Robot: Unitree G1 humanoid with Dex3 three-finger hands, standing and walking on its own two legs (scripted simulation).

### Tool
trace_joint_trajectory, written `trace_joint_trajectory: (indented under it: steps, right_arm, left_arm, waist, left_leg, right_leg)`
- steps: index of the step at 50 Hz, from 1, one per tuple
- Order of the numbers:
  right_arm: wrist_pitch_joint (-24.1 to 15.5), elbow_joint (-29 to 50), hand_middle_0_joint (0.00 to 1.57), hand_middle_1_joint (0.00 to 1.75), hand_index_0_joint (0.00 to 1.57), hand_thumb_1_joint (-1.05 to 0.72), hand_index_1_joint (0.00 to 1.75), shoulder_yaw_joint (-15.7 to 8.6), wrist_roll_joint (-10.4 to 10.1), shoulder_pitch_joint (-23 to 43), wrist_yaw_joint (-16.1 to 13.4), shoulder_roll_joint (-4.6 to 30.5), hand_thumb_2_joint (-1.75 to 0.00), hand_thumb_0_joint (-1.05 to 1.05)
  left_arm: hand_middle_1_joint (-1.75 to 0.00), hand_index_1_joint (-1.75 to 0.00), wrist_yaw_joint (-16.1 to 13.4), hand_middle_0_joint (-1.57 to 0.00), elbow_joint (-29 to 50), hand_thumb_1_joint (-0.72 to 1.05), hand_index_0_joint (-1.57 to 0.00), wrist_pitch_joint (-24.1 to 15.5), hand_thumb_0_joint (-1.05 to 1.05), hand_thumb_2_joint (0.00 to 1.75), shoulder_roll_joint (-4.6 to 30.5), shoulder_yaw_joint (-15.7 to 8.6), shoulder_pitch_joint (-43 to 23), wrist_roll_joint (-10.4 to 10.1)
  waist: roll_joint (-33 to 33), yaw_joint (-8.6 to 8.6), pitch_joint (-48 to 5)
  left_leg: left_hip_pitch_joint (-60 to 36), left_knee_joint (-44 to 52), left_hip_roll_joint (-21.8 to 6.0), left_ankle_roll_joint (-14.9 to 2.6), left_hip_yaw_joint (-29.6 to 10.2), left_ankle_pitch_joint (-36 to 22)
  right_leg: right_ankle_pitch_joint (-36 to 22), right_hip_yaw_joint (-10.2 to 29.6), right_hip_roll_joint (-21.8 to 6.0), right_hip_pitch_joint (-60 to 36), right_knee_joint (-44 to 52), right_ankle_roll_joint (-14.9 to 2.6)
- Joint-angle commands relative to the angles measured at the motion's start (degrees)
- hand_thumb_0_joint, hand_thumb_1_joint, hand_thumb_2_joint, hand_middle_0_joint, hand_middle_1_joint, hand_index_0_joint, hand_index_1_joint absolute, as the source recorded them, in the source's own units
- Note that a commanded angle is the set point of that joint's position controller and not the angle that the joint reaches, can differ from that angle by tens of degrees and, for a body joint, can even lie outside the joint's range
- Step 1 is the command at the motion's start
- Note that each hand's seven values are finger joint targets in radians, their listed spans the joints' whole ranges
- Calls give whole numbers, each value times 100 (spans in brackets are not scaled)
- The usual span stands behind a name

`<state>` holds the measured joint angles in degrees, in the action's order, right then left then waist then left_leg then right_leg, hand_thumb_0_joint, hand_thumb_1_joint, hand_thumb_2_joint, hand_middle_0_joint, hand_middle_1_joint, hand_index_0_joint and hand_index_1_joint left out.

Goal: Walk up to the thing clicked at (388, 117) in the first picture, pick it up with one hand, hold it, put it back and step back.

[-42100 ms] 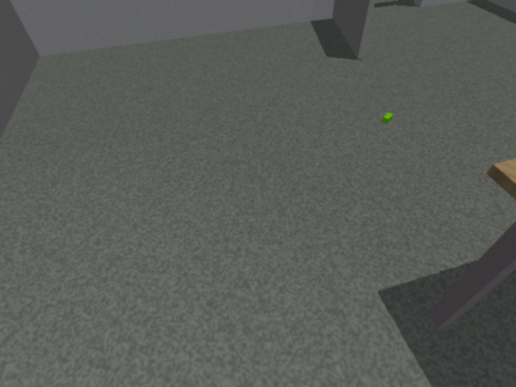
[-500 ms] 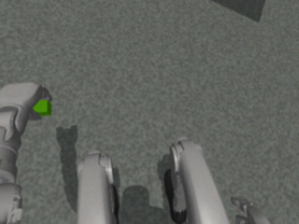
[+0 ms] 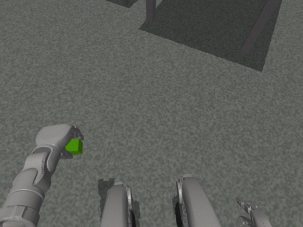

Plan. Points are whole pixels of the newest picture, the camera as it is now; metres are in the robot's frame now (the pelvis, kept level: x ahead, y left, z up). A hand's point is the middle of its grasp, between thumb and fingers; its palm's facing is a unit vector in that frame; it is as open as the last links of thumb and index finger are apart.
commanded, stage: lift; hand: left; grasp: from above
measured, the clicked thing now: (68, 147) +0.38 +0.25 -0.11
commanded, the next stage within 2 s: hold in 0.66 s
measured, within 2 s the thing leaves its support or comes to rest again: neither
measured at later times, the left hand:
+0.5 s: hand (53, 131) +0.37 +0.23 +0.05, palm faces -0.44 -0.06 -0.89, open 6.5 cm
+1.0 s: hand (44, 113) +0.38 +0.23 +0.10, palm faces -0.47 -0.05 -0.88, open 6.4 cm
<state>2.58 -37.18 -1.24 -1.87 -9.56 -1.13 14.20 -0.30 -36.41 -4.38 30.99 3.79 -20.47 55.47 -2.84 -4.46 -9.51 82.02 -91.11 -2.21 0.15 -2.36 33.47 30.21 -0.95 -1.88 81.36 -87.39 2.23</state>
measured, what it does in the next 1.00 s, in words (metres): rises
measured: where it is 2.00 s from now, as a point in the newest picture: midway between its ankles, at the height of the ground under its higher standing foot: outside the picture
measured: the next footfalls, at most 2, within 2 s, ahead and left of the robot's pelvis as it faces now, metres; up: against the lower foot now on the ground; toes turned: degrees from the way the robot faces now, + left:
none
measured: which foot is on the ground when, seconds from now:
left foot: down 0.00-1.00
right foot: down 0.00-1.00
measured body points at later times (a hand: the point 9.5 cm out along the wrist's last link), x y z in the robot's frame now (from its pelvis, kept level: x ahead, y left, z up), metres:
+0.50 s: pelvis +0.04 +0.00 +0.12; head +0.10 +0.00 +0.57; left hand +0.38 +0.23 +0.10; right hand +0.13 -0.27 +0.00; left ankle +0.07 +0.12 -0.55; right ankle +0.09 -0.14 -0.55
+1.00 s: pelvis +0.07 +0.00 +0.16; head +0.11 -0.01 +0.61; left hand +0.40 +0.23 +0.15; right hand +0.18 -0.26 +0.04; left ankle +0.07 +0.12 -0.55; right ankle +0.09 -0.14 -0.55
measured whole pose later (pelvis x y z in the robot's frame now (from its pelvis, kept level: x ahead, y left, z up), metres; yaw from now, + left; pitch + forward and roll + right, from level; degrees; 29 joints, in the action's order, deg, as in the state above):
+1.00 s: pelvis +0.07 +0.00 +0.16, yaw -1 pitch +8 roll -1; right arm 1.3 -40.8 -2.8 -2.8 -13.0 -2.7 13.6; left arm -2.1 -42.8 -2.6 24.0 10.8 -17.1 57.6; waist -1.8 -1.3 -4.3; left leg 30.4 -43.8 -2.3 0.3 2.1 21.8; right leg 18.8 1.0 -1.6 31.5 -41.9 2.1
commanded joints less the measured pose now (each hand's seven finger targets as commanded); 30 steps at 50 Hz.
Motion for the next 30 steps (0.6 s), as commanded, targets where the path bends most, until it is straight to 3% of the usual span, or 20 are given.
trace_joint_trajectory:
  steps: [1, 4, 9, 13, 15, 18, 24, 30]
  right_arm:
    - [-276, 434, 20, 30, 20, -90, 30, -328, -11, -305, -235, 892, -90, 0]
    - [-384, 312, 20, 30, 20, -90, 30, -323, 4, -353, -288, 846, -90, 0]
    - [-484, 196, 20, 30, 20, -90, 30, -346, -29, -401, -275, 825, -90, 0]
    - [-516, 153, 20, 30, 20, -90, 30, -385, -41, -467, -272, 847, -90, 0]
    - [-536, 102, 20, 30, 20, -90, 30, -382, -27, -528, -273, 808, -90, 0]
    - [-540, 104, 20, 30, 20, -90, 30, -405, -36, -530, -267, 836, -90, 0]
    - [-526, 163, 20, 30, 20, -90, 30, -391, -61, -448, -238, 795, -90, 0]
    - [-482, 201, 20, 30, 20, -90, 30, -396, -59, -431, -232, 773, -90, 0]
  left_arm:
    - [-13, -10, -342, -117, 901, 84, -120, -57, 0, 10, 1400, -577, -1518, 19]
    - [-16, -12, -482, -116, 890, 84, -120, -121, 0, 9, 1258, -479, -1793, 62]
    - [-16, -12, -673, -115, 382, 83, -118, -82, 0, 10, 841, -226, -1370, 189]
    - [-17, -14, -760, -118, 206, 85, -121, 5, 0, 15, 809, -122, -1462, 286]
    - [-18, -15, -792, -118, 118, 86, -121, 57, 0, 16, 635, 33, -1614, 275]
    - [-16, -14, -875, -116, 59, 82, -119, 129, 0, 16, 786, -76, -1739, 274]
    - [-13, -11, -868, -117, -112, 83, -120, 205, 0, 13, 615, 38, -1381, 293]
    - [-11, -9, -783, -116, 117, 81, -119, 259, 0, 12, 479, 162, -1557, 206]
  waist:
    - [-191, -82, -2159]
    - [-309, -118, -2053]
    - [-251, 5, -1712]
    - [-165, 48, -1651]
    - [-144, -12, -1591]
    - [-84, 93, -1566]
    - [63, 204, -1267]
    - [-64, 191, -1271]
  left_leg:
    - [-2164, 2173, 177, -182, -50, 43]
    - [-2576, 2508, 178, -159, -22, -64]
    - [-3281, 3118, 185, -86, -6, -385]
    - [-3701, 3423, 228, -84, 122, -895]
    - [-3924, 3578, 230, -72, 142, -1126]
    - [-4265, 3841, 250, -67, 185, -1400]
    - [-4662, 4352, 275, -67, 222, -1533]
    - [-5250, 4781, 246, -31, 232, -1821]
  right_leg:
    - [-103, -32, 247, -2150, 1858, -257]
    - [-182, 35, 247, -2491, 2265, -252]
    - [-348, 53, 283, -3036, 2879, -267]
    - [-771, 58, 319, -3546, 3287, -266]
    - [-980, 66, 329, -3726, 3465, -260]
    - [-1217, 82, 318, -4134, 3722, -251]
    - [-1327, 114, 313, -4639, 4199, -246]
    - [-1551, 78, 337, -4981, 4524, -260]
